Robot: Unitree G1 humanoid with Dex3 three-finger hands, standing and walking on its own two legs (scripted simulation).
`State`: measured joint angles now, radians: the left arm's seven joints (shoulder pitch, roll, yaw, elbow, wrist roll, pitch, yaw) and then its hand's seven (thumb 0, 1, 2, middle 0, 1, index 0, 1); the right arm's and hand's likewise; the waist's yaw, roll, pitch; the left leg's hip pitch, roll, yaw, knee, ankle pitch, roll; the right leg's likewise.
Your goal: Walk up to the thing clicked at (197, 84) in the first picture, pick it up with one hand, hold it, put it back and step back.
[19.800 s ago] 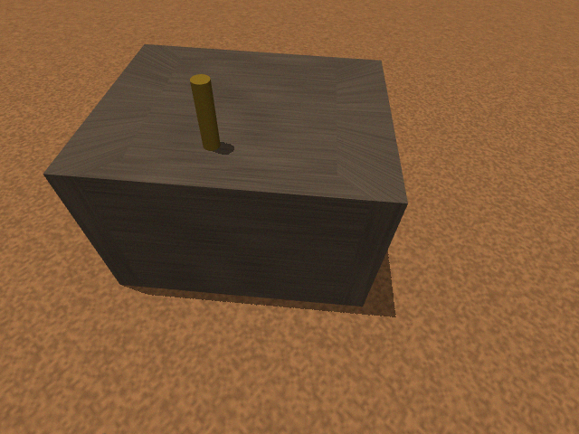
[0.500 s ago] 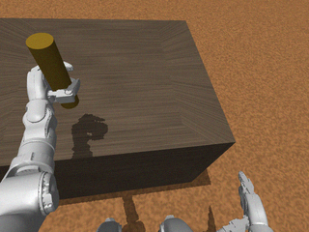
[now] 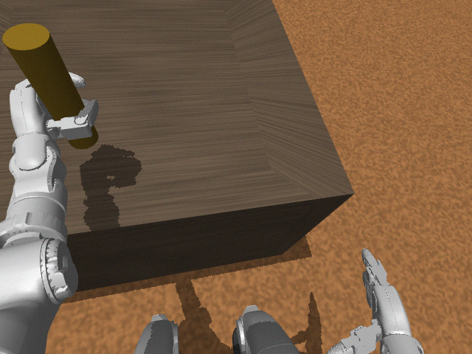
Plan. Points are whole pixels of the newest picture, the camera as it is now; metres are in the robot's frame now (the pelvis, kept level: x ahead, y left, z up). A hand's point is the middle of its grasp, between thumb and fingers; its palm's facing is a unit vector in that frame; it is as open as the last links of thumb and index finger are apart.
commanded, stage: lower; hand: left
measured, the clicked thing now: (61, 97) +0.50 +0.22 +0.09
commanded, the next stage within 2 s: loosen in 1.20 s
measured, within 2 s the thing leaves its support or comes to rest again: rests again in 1.06 s
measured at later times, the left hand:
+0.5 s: hand (86, 125) +0.51 +0.20 +0.02, palm faces +0.18 -0.98 +0.00, open 6.7 cm
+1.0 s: hand (91, 131) +0.52 +0.21 -0.01, palm faces +0.17 -0.98 -0.01, open 6.7 cm
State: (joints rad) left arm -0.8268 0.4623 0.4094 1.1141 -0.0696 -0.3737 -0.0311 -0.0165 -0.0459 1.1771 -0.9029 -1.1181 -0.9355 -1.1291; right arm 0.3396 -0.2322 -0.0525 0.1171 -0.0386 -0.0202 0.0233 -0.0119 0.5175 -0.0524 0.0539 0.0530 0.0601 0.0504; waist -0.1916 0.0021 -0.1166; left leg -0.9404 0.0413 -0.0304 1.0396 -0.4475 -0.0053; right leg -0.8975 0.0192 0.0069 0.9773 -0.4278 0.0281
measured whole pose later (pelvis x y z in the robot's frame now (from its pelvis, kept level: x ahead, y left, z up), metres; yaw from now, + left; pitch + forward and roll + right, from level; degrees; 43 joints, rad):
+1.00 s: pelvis -0.01 +0.00 -0.05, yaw -1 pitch +27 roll -4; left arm -0.87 0.58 0.48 1.20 -0.02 -0.47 -0.07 -0.02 -0.04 1.17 -0.90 -1.12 -0.93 -1.13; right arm 0.37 -0.25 -0.02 -0.06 -0.07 -0.01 0.05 -0.01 0.51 -0.06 0.06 0.05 0.06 0.05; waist -0.29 0.00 -0.15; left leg -1.22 0.05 -0.06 1.27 -0.52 -0.01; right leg -1.17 0.03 -0.01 1.19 -0.49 0.03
